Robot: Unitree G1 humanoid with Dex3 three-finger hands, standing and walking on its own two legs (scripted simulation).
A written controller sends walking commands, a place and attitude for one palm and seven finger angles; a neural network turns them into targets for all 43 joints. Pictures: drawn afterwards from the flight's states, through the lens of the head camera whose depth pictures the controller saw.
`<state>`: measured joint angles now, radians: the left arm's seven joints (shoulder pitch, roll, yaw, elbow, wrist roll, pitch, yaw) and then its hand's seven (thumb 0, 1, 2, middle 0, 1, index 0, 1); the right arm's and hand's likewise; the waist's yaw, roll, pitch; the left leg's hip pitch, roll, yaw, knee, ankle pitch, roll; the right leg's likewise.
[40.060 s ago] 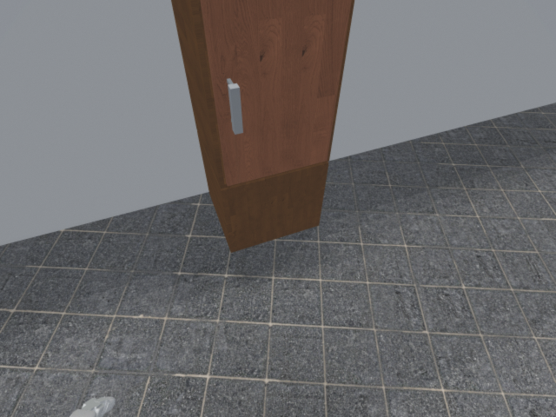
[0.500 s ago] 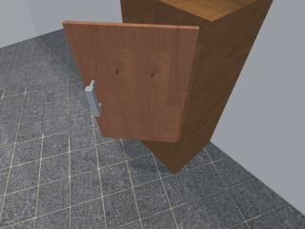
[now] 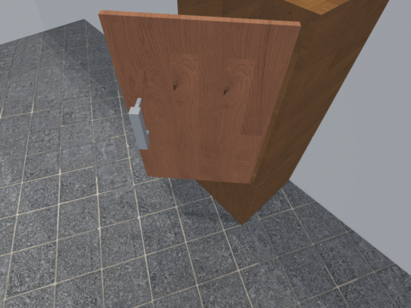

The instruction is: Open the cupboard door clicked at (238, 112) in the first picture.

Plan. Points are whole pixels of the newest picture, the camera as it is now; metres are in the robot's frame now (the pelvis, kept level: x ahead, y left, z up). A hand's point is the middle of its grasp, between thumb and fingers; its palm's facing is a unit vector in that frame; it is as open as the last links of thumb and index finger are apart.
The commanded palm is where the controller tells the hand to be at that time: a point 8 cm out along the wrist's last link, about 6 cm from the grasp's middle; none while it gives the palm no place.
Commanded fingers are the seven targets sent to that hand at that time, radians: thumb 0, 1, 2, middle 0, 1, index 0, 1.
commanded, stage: come to a stop and stand still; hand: left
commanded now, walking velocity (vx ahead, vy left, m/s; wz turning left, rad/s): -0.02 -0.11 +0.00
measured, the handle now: (141, 124) +0.56 +0.21 -0.03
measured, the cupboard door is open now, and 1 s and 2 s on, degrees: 44 44 44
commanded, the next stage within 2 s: look again from close up in 0.94 s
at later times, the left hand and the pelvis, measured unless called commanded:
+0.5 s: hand out of the picture +0.02 +0.14 -0.17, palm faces +0.04 -0.98 -0.20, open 7.3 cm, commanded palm none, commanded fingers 0.00 0.90 0.90 -0.20 -0.30 -0.20 -0.30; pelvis +0.01 -0.04 +0.01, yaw +0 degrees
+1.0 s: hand out of the picture -0.01 +0.12 -0.17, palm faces +0.05 -0.98 -0.20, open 7.4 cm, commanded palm none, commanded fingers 0.00 0.90 0.90 -0.20 -0.30 -0.20 -0.30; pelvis -0.01 -0.06 +0.01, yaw +1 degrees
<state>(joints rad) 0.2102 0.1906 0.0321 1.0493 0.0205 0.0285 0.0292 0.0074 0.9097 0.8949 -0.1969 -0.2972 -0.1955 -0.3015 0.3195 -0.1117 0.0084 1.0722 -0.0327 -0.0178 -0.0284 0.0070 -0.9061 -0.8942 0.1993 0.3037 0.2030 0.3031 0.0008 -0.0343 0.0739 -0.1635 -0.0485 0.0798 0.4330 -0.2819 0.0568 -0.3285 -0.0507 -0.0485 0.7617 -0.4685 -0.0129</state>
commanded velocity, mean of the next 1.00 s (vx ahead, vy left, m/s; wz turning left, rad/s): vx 0.00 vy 0.00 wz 0.00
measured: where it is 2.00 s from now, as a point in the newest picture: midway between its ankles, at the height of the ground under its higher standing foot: outside the picture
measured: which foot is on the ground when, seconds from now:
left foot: down 0.00-1.00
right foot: up 0.00-0.04, down 0.06-1.00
